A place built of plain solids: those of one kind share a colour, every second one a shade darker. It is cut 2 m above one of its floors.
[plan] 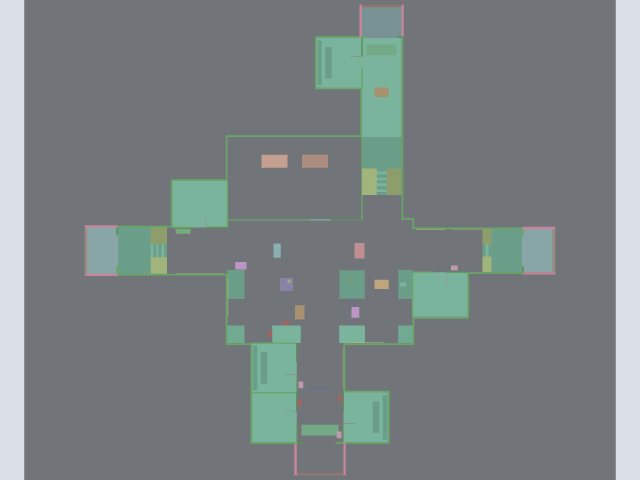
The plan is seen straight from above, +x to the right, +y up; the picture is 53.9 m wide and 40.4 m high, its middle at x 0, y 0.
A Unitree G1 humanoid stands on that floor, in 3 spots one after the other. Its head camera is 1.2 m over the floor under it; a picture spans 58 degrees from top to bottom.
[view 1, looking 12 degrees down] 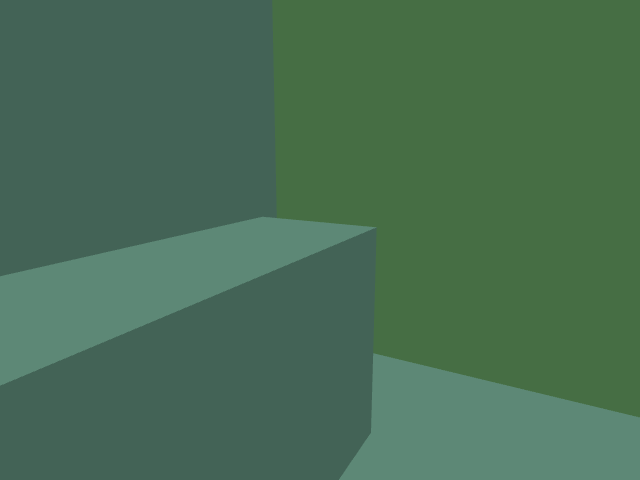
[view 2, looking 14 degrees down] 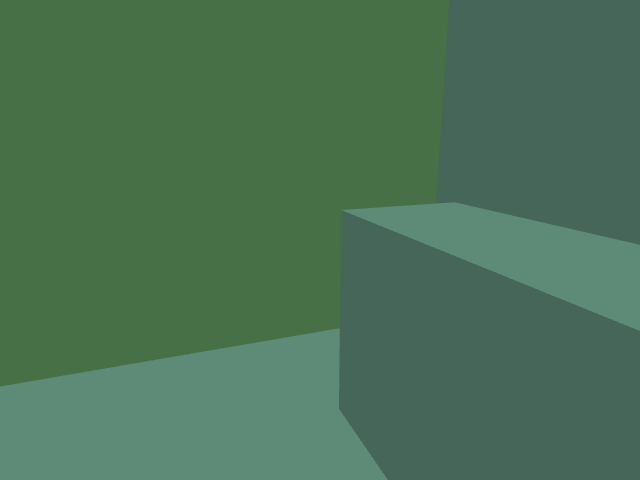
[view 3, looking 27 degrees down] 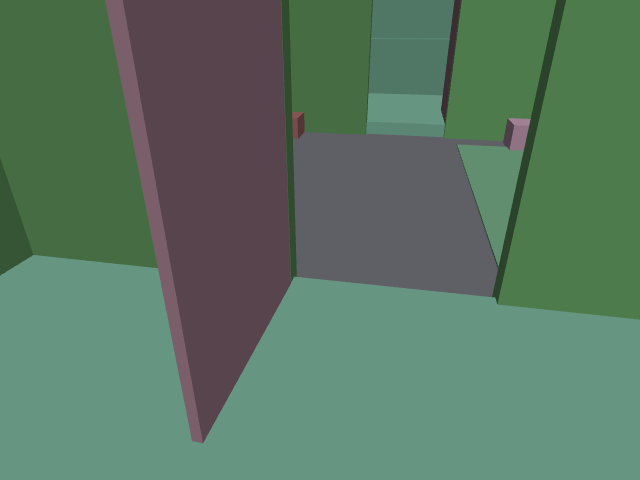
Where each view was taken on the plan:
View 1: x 10.09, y -4.59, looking -151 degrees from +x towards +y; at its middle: piece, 1.45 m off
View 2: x -10.08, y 3.00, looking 159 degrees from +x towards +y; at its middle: wall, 2.55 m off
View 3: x -3.83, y -14.92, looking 11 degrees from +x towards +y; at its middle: ground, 3.00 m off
